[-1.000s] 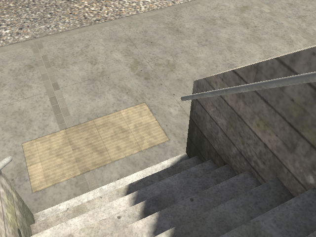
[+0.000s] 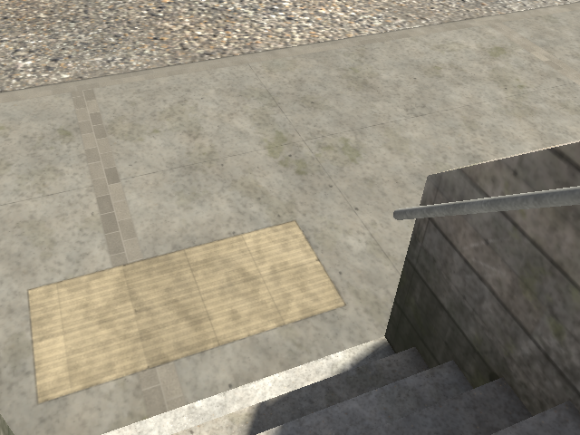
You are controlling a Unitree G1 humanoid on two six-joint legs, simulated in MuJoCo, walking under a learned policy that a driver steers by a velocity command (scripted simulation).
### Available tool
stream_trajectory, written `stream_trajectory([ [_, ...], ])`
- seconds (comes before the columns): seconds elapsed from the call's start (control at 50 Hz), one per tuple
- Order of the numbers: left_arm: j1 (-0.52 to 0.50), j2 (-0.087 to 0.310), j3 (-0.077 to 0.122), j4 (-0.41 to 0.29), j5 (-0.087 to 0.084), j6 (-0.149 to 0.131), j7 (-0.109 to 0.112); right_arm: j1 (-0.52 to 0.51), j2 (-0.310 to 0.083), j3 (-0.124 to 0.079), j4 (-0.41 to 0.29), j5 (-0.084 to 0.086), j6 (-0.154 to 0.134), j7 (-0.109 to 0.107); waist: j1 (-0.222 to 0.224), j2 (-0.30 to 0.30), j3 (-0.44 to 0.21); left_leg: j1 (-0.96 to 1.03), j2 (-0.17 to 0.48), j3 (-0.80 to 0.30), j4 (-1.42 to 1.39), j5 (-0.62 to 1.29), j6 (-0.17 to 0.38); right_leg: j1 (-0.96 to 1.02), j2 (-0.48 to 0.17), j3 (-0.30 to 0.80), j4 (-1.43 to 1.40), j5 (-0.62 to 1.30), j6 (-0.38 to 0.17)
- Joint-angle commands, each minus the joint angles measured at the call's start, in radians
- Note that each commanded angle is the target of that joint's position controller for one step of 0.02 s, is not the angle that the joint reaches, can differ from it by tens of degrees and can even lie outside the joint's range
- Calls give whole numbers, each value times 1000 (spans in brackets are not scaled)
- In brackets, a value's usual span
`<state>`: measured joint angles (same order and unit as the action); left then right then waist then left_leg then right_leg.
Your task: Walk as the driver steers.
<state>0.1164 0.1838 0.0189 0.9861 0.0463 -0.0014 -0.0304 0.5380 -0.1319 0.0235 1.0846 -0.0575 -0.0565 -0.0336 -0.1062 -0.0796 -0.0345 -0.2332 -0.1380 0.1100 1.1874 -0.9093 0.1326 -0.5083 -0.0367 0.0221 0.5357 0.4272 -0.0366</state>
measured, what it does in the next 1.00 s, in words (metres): goes down, turning left: right foot 0.22 m lower, then left foot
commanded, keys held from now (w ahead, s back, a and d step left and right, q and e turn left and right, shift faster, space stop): q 0.70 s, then no key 0.30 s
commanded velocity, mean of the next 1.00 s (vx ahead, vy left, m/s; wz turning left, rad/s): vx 0.10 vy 0.00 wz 0.40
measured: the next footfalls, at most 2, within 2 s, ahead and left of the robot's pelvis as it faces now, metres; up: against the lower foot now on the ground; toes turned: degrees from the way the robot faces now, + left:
right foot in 0.10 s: +0.17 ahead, -0.11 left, -0.22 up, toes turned -3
left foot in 0.44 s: +0.17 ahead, +0.16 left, -0.22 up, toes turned +18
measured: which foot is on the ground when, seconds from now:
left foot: down 0.00-0.10, up 0.12-0.42, down 0.44-0.82, up 0.84-1.00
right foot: up 0.00-0.08, down 0.10-0.48, up 0.50-0.80, down 0.82-1.00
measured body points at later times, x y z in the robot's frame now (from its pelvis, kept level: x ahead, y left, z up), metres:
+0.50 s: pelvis +0.18 +0.03 -0.18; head +0.18 +0.04 +0.27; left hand +0.12 +0.27 -0.33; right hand +0.31 -0.19 -0.31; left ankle +0.11 +0.13 -0.83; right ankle +0.13 -0.11 -0.82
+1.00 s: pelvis +0.30 +0.04 -0.33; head +0.32 +0.04 +0.12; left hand +0.20 +0.29 -0.46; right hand +0.46 -0.14 -0.47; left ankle +0.26 +0.20 -0.84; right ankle +0.34 -0.03 -1.06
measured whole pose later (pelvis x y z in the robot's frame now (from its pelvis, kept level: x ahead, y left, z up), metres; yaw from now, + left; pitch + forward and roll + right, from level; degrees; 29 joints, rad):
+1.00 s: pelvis +0.30 +0.04 -0.33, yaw +25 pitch +3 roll -1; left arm 0.40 0.27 0.00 0.91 0.07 -0.09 -0.06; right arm 0.35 -0.25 0.03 0.77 -0.03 -0.03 0.09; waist 0.01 0.04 -0.04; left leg -1.00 0.01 -0.13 1.82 -0.31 -0.13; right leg -0.35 0.02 -0.10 0.61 -0.31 -0.06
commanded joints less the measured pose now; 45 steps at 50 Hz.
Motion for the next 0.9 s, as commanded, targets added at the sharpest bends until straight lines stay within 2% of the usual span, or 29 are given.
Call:
stream_trajectory([
  [0.02, 154, 27, -12, -45, 102, -21, -94, 169, -177, -24, 97, -69, -38, 66, 127, 109, 319, -272, 344, -560, -179, 822, 73, 87, -94, 93, -74, 30, -51],
  [0.08, 535, 153, 41, 113, 46, -48, -63, -18, -245, -53, 39, 2, -34, 101, 236, -89, 95, -347, 75, -283, 264, 879, -62, 733, -25, -151, -484, 116, -43],
  [0.1, 787, 153, 56, 190, 68, -44, -56, -68, -273, -66, 38, -28, -10, 143, 351, -180, -17, -598, -9, -266, 684, 569, -111, 1094, -145, -47, -400, 230, -141],
  [0.12, 689, 250, 74, 132, 60, -26, -64, 53, -151, -66, 26, 4, -8, 174, 237, -149, -277, -796, -39, -195, 980, 35, -117, 1372, -359, 61, 63, 812, -304],
  [0.16, 386, 225, 68, 72, 114, -25, -72, -15, -60, -30, -79, 49, -18, 149, 176, 68, -173, -903, 71, -248, 840, 156, -86, 1023, -436, 83, 41, 658, -324],
  [0.18, 267, 59, -1, 58, 73, -32, -99, 29, -51, -17, -89, 62, -16, 150, 74, 85, -121, -822, 150, -267, 721, 217, -96, 752, -416, 60, 1, 463, -264],
  [0.2, 175, -24, -28, 54, 54, -64, -53, 66, -1, -2, -90, -14, 4, 130, 10, 48, 126, -787, 252, -314, 363, 633, -106, 332, -371, 14, -108, 9, -239],
  [0.22, 240, -90, -53, 84, 50, -74, -30, 65, -9, 5, -64, -20, 5, 137, 28, 51, 205, -580, 263, -237, 290, 706, -122, 82, -270, -74, -152, -49, -196],
  [0.3, 247, 127, -43, 75, 91, -137, -20, 202, -94, -37, 10, -37, -15, 184, -37, -10, 85, -73, 166, -103, 297, 1017, -159, -315, -217, -105, 76, -132, -201],
  [0.36, 255, 261, 21, 49, 87, -128, 4, -94, -181, -85, -195, -46, -21, 81, 59, -21, 36, -431, 203, -202, 310, 645, -171, 107, -448, 72, 174, -16, -235],
  [0.42, 531, 146, 27, 94, 24, -119, 101, -418, -69, -42, -321, -51, 18, -3, 261, 0, 54, -730, 269, -208, -83, 593, -179, 435, -478, 167, 319, -54, -165],
  [0.46, 383, 181, 53, 0, 25, -113, 100, -244, -112, -59, -300, -17, -2, -32, 146, -12, -55, -285, 147, -46, -122, 519, -130, 139, -337, 26, 447, -43, -100],
  [0.48, 107, 264, 80, -150, 22, -109, 70, 62, -213, -89, -214, 0, -25, -43, -59, 254, -160, 147, 177, -78, -325, 1079, -3, -198, -153, -188, 763, -243, -17],
  [0.5, -156, 236, 89, -329, 36, -116, 15, 311, -330, -100, -134, -24, -57, -42, -180, 549, -216, 369, 339, -495, -555, 1441, 203, -537, 91, -203, 1071, -1288, 57],
  [0.52, -222, 179, 68, -365, -22, -118, -9, 414, -309, -109, -89, -37, -96, -3, -202, 160, -85, 456, 406, -645, -472, 1585, 201, -736, 86, -16, 953, -1345, 63],
  [0.54, -209, 86, 41, -365, -59, -128, -5, 400, -276, -109, -72, -33, -119, 33, -178, 92, 110, 375, 410, -656, -459, 1433, 126, -845, 70, 56, 708, -1220, 35],
  [0.56, -87, 73, 28, -311, -47, -141, -3, 233, -230, -81, -179, -17, -113, 70, -92, 320, 92, 114, 518, -891, -491, 1240, 233, -734, -13, 159, 579, -962, 31],
  [0.58, 81, 101, 32, -211, -40, -126, 11, 35, -202, -69, -198, -9, -92, 94, 49, 288, 161, -179, 461, -824, -507, 1017, 206, -547, -34, 138, 599, -743, 37],
  [0.6, 166, 59, 16, -171, 42, -95, 20, -173, -253, -73, -259, -13, -60, 115, 157, 261, 127, -535, 391, -742, -490, 746, 180, -215, 16, 83, 754, -573, 46],
  [0.62, 225, 96, 16, -123, 121, -66, 19, -236, -134, -45, -300, 1, -48, 100, 133, 109, 130, -596, 269, -491, -318, 451, 110, -246, 8, 85, 611, -292, 42],
  [0.64, 201, 73, 17, -141, 130, -61, 32, -194, -80, -21, -302, 7, -51, 80, 116, 149, 90, -569, 226, -407, -191, 448, 80, -190, 10, 35, 534, -243, 56],
  [0.66, 232, 37, -12, -144, 91, -73, 21, -204, -89, -12, -336, -17, -55, 37, 84, -32, 69, -816, 82, -163, -157, 237, -34, 189, 65, -64, 284, 217, 60],
  [0.7, 237, 124, 22, -205, 27, -88, 7, -341, -209, -21, -383, -42, -81, 20, 149, 153, 86, -942, 75, -88, -174, 98, -52, 465, 58, -106, 220, 160, 74],
  [0.76, 71, 128, 7, -267, 48, -38, -27, -71, -179, 15, -330, -23, -62, 37, 15, 170, 120, -551, 225, -512, -133, 123, 16, 280, -43, 14, -229, -14, 7],
  [0.78, 85, 101, 5, -280, 54, -36, -36, -70, -243, 4, -300, -37, -39, 63, 58, 178, 83, -568, 231, -552, -73, 234, 22, 410, -8, -64, -185, 8, -3],
  [0.82, 448, 229, 58, -148, 30, -58, 9, -39, -237, -1, -245, 9, 5, 125, 204, -53, 21, -488, 145, -456, 403, 299, -90, 643, -140, 12, -545, 23, -49],
  [0.84, 483, 347, 85, -150, 36, -60, -6, 137, -134, 4, -218, 23, -4, 169, 111, -237, -244, -798, 22, -252, 827, 51, -146, 1052, -271, 53, 60, 690, -228],
  [0.88, 270, 367, 83, -233, 80, -72, -50, -4, -244, -34, -341, 49, 8, 136, 128, -19, -247, -1048, 14, -251, 1073, 89, -216, 919, -383, 199, 142, 952, -332],
  [0.9, 200, 334, 58, -230, 66, -85, -78, -46, -207, -21, -385, 47, 6, 122, 88, 1, -210, -1082, 75, -316, 1029, 200, -242, 783, -446, 322, 106, 743, -358],
])
Keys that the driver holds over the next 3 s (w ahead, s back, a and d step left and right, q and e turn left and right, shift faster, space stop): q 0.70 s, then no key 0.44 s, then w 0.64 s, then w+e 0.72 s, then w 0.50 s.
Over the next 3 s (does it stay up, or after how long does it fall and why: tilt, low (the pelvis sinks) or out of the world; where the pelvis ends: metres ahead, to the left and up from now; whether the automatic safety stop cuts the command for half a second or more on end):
stays up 1.05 0.32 -1.06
